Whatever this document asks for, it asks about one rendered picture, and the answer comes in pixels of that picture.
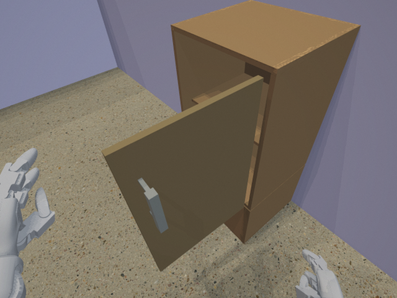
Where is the robot left forearm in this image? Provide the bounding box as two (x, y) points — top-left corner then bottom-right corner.
(0, 255), (26, 298)

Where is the cupboard door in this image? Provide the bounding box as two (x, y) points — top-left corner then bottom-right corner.
(101, 75), (264, 272)

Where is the robot right hand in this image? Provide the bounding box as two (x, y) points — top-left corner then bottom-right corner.
(295, 249), (344, 298)

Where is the handle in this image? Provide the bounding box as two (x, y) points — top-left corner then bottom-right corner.
(138, 178), (168, 233)

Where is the robot left hand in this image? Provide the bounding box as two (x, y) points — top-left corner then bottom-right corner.
(0, 148), (55, 257)

